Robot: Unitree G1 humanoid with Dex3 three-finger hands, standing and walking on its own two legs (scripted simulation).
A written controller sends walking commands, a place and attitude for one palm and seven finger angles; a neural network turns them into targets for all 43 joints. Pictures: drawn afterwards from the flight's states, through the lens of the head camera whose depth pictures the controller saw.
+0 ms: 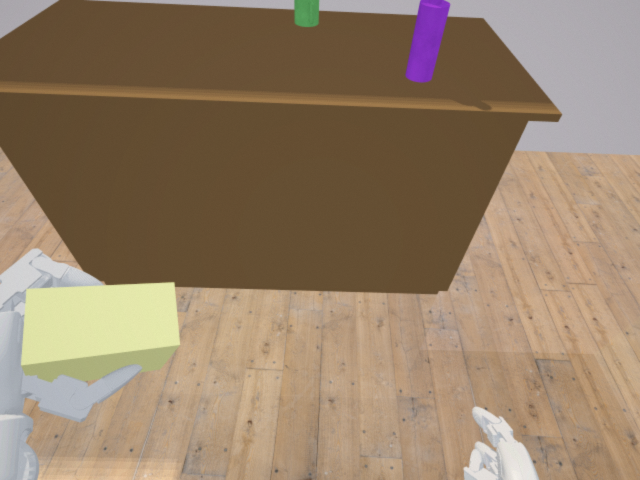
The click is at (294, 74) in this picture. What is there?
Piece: table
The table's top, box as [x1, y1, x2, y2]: [0, 0, 561, 121]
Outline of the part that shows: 0,38 0,99 7,100 557,121 561,115 557,108 483,18 447,17 432,78 427,82 411,81 404,75 416,15 319,11 319,22 317,25 312,27 302,27 294,23 294,15 292,9 93,0 59,0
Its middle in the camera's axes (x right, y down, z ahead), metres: -0.16 -0.52 +1.05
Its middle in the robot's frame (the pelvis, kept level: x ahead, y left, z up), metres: +1.14 +0.21 +0.05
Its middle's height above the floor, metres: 0.82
